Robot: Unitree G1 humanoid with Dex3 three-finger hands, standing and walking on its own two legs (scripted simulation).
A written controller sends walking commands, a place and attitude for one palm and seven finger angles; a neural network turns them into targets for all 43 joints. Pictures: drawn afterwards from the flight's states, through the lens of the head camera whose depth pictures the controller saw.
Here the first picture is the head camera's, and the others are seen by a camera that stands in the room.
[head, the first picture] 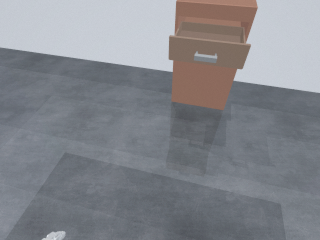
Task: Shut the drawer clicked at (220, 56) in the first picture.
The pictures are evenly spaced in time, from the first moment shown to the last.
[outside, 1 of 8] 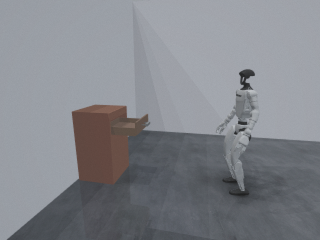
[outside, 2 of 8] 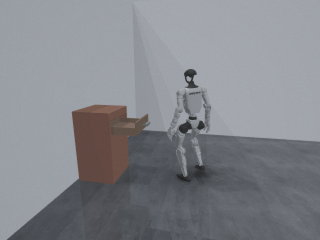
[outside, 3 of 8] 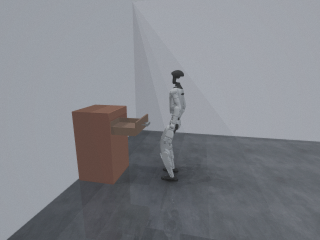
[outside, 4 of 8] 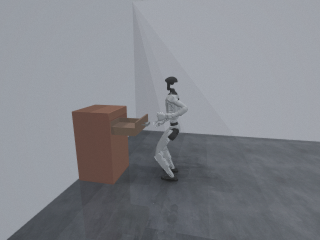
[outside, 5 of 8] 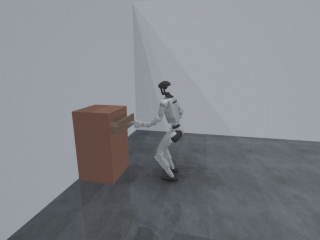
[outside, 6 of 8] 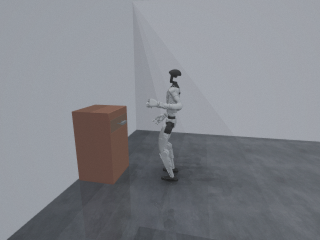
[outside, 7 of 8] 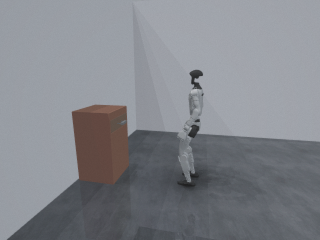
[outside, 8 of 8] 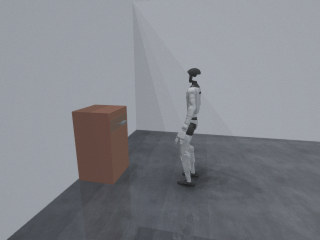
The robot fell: no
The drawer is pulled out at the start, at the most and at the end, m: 0.30 0.30 0.00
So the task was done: yes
